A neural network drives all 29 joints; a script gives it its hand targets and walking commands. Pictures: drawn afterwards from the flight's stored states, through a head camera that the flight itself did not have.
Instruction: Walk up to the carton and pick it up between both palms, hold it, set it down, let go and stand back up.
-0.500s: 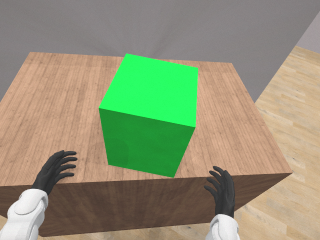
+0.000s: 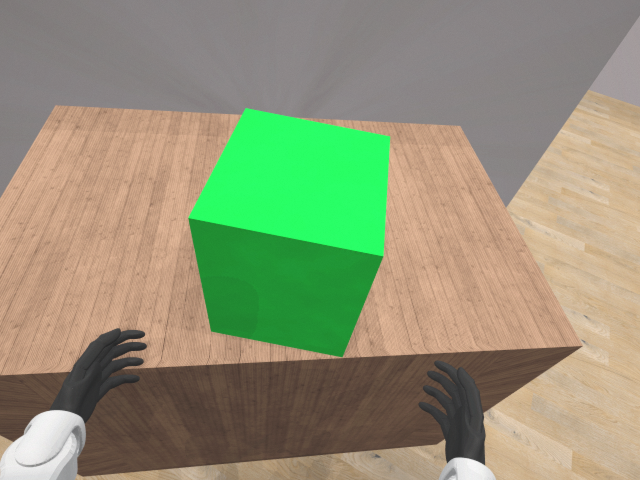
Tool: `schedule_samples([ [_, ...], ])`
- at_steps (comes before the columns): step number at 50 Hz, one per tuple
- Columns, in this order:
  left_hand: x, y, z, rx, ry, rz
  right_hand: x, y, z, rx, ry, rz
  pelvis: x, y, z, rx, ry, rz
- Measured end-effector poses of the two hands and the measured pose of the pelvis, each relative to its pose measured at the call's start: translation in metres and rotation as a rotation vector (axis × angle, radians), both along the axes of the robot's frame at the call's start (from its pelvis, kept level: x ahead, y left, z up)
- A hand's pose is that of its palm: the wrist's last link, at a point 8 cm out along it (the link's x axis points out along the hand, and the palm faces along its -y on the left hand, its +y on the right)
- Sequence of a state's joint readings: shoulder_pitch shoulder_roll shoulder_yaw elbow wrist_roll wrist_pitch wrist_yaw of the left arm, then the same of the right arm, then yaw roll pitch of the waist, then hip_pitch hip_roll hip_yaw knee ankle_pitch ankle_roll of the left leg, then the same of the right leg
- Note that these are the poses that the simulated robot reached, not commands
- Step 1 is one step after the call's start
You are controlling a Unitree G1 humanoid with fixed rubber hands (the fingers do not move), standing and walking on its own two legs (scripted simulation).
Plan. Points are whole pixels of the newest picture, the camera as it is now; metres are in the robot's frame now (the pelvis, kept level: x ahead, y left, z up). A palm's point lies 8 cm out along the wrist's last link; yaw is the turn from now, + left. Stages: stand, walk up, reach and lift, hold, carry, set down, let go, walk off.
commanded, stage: set down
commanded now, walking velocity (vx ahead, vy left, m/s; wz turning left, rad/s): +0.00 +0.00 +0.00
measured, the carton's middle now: (296, 238) +0.42 +0.03 +0.04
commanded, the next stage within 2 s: let go in 1.28 s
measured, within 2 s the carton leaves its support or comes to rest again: neither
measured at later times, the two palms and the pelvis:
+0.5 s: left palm (82, 395) +0.21 +0.27 -0.01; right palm (467, 434) +0.18 -0.18 -0.01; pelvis +0.01 +0.00 +0.00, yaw +0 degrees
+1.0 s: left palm (86, 393) +0.22 +0.26 -0.01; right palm (473, 443) +0.18 -0.20 -0.05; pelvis +0.01 +0.00 +0.00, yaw +0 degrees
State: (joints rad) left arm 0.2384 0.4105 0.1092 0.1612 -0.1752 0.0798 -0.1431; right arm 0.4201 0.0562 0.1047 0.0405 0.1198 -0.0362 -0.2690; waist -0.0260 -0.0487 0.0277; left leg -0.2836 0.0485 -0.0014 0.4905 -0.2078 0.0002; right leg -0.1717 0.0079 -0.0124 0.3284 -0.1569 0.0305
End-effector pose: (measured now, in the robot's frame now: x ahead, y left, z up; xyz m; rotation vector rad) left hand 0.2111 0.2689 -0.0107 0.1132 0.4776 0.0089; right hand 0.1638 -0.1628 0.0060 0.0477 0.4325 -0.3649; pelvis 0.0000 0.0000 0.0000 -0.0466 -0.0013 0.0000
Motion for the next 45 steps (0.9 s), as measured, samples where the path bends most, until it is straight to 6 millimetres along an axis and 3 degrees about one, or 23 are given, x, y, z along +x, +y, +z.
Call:
schedule_samples([
  [18,0.002,-0.001,0.002,0.02,0.022,-0.007,0.015,-0.01,-0.002,0.001,-0.001,0.061,0.008,-0.001,0.0,0.001,0.004,0.0],
  [45,0.004,-0.006,0.004,0.04,0.065,0.049,0.013,-0.035,-0.046,0.01,0.149,0.158,0.013,-0.002,0.001,0.004,0.002,0.001],
])
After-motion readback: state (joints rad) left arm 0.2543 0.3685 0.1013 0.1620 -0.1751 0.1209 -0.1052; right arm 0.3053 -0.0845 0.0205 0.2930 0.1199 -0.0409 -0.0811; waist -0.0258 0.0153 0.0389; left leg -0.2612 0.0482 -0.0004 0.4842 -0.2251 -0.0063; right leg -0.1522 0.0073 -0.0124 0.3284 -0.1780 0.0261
